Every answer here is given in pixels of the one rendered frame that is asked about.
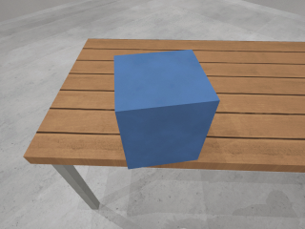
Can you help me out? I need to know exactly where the carton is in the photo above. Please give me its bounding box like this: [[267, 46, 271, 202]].
[[113, 50, 220, 170]]

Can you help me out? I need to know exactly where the table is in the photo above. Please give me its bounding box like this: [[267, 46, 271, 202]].
[[23, 38, 305, 210]]

